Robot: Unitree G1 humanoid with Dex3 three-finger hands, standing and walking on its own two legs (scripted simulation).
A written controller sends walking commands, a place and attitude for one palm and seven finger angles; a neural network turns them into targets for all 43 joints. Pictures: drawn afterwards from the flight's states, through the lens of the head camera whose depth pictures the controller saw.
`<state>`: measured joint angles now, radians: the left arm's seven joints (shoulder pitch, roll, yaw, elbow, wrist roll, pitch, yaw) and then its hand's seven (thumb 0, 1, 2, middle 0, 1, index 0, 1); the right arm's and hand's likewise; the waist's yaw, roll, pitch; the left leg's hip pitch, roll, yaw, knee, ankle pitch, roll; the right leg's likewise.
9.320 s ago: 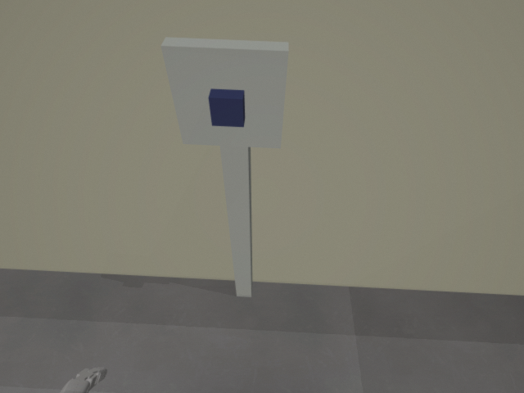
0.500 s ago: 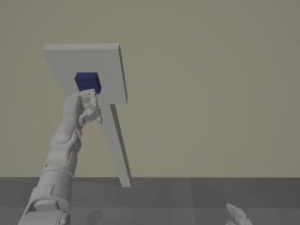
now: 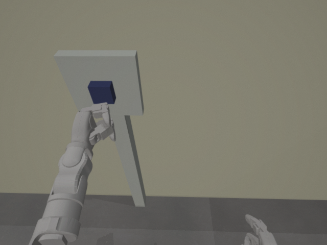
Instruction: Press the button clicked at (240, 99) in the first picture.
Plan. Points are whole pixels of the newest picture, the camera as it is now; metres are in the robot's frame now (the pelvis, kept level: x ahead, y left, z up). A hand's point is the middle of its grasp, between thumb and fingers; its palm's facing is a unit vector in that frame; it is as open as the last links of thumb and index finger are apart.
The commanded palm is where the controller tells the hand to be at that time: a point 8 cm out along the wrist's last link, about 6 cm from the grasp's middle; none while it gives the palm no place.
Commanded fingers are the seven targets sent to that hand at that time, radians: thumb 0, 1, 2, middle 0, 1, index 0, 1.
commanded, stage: press the button with the knuckle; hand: left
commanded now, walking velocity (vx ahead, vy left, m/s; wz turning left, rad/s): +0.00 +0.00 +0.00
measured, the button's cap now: (102, 91) +0.46 +0.19 +0.16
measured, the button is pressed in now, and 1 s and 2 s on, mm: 0 12 0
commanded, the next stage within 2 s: hold the button down briefly in 1.04 s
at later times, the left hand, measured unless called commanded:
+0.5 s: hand (113, 116) +0.40 +0.15 +0.12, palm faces +0.03 -1.00 -0.01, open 3.0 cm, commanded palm +0.37 +0.20 +0.12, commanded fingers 0.00 0.90 0.90 -1.30 -1.50 -1.30 -1.50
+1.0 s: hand (113, 113) +0.41 +0.15 +0.12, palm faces +0.03 -1.00 -0.02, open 2.8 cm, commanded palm +0.41 +0.20 +0.12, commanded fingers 0.00 0.90 0.90 -1.30 -1.50 -1.30 -1.50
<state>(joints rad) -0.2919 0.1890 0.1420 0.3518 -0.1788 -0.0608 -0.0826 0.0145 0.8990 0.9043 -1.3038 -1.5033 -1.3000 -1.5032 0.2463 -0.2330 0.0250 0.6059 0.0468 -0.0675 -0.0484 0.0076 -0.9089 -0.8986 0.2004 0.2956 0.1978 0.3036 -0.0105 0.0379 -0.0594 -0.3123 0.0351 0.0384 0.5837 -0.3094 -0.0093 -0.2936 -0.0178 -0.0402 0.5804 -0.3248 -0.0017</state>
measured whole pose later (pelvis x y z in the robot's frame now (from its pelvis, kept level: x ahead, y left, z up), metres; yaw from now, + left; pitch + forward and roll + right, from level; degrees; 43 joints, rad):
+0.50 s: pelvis -0.01 +0.00 +0.00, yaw +0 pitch +4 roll +0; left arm -0.51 0.23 0.18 0.60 -0.17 -0.10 -0.08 -0.01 0.90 0.92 -1.30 -1.50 -1.30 -1.50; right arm 0.30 -0.25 0.02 0.65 0.04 -0.04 -0.05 0.01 -0.91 -0.90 0.20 0.30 0.20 0.30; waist -0.04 0.03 -0.05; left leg -0.37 0.04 0.03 0.61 -0.31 0.00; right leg -0.34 -0.02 -0.04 0.59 -0.32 0.00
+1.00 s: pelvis -0.03 +0.00 -0.01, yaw +1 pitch +5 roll -1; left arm -0.73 0.27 0.18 0.93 -0.14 -0.24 -0.09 -0.04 0.82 0.98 -1.30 -1.50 -1.33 -1.50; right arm 0.30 -0.24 0.03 0.69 0.04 -0.06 -0.05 0.01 -0.91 -0.90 0.20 0.30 0.20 0.30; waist -0.05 0.02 -0.04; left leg -0.46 0.03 0.01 0.67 -0.29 0.00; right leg -0.43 -0.02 -0.06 0.64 -0.31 0.00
